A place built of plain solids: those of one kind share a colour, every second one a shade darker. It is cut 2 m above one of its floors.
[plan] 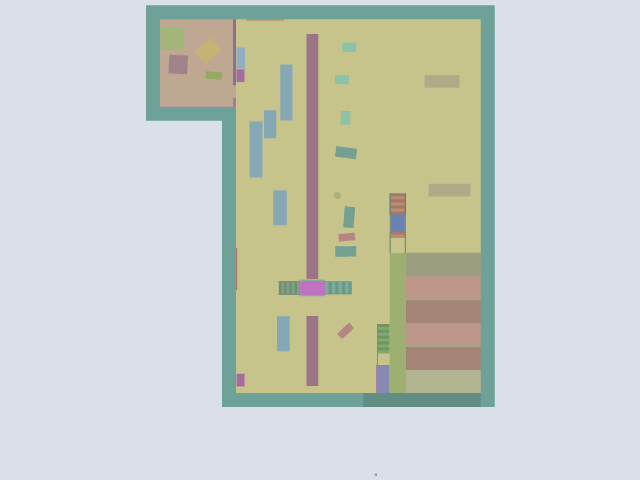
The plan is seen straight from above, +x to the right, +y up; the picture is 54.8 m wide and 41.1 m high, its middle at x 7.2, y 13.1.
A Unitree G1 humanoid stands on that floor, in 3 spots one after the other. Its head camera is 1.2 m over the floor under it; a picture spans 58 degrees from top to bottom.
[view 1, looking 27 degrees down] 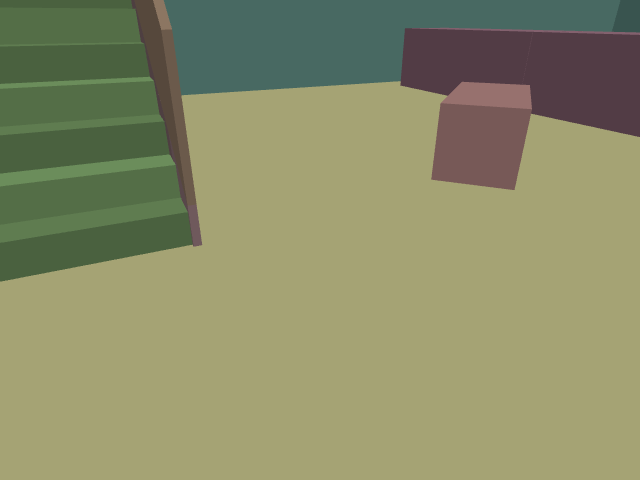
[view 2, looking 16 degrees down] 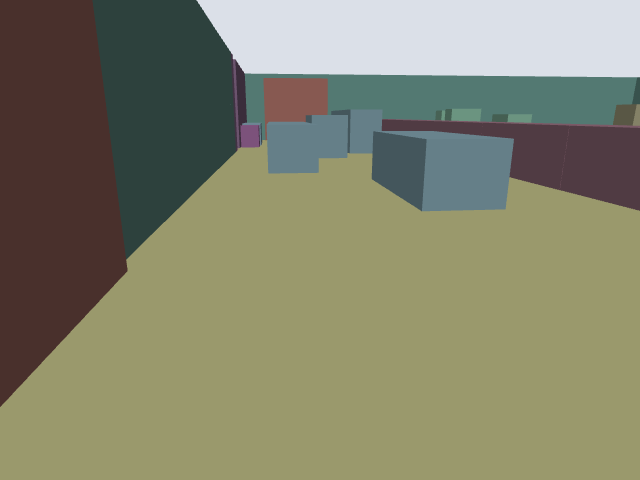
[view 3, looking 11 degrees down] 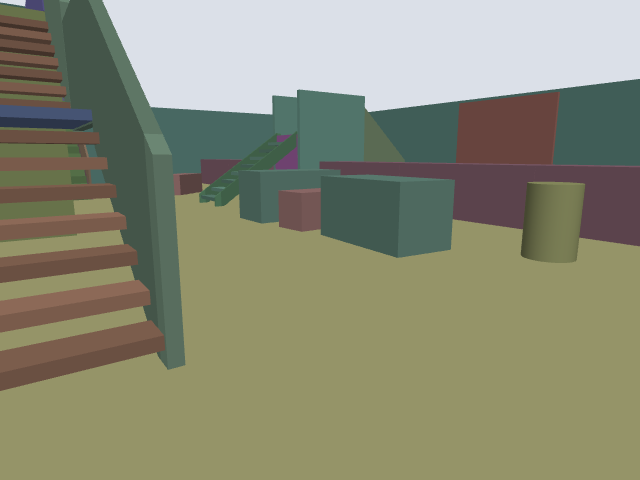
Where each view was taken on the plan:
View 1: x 12.44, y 8.30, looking -115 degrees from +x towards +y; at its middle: floor_hallground_brick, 2.64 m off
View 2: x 1.30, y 9.00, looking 84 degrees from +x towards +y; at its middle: floor_hallground_brick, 4.35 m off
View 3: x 13.86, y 19.50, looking -125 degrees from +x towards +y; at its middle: floor_hallground_brick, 6.29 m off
